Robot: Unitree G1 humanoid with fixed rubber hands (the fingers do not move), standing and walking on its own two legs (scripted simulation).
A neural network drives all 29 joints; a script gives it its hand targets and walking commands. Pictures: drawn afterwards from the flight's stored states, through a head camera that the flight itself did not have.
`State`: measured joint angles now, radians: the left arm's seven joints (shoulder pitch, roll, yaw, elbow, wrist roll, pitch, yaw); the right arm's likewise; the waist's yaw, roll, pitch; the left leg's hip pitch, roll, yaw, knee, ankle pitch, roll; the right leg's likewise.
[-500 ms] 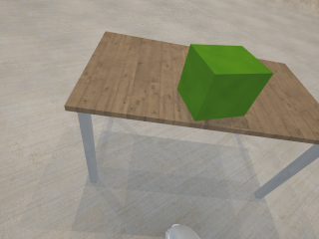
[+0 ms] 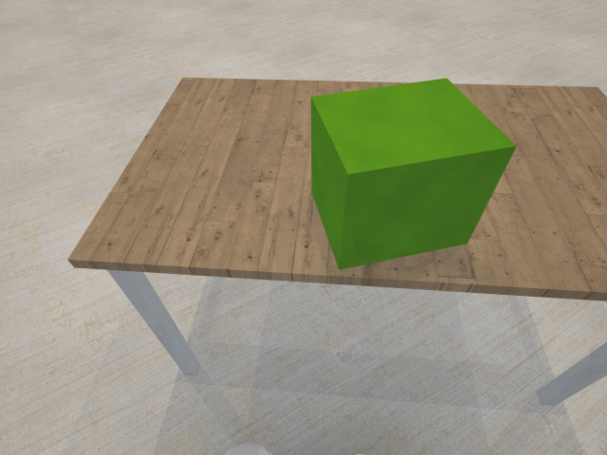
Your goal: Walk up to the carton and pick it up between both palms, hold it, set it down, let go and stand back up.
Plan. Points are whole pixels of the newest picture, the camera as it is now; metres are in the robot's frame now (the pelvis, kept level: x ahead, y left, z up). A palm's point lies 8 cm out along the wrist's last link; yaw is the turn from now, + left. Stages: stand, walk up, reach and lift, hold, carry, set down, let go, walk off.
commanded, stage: walk up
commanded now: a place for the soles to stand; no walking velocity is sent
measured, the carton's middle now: (393, 173) +0.58 -0.10 +0.04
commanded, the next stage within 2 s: none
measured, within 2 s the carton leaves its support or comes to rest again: neither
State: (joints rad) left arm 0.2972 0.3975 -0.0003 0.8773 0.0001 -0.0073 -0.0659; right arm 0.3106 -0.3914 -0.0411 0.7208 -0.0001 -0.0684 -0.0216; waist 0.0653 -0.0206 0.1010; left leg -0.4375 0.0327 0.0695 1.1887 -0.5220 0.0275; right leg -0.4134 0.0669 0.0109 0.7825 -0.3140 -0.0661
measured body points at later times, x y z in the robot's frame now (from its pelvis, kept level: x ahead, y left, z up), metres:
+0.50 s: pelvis +0.11 +0.01 +0.01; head +0.14 +0.05 +0.45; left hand +0.15 +0.30 -0.15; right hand +0.20 -0.32 -0.06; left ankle +0.15 +0.08 -0.71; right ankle +0.07 -0.09 -0.65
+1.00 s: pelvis +0.12 -0.05 -0.01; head +0.16 -0.06 +0.44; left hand +0.19 +0.26 -0.12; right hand +0.22 -0.36 -0.12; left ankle +0.12 +0.06 -0.70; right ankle +0.20 -0.17 -0.71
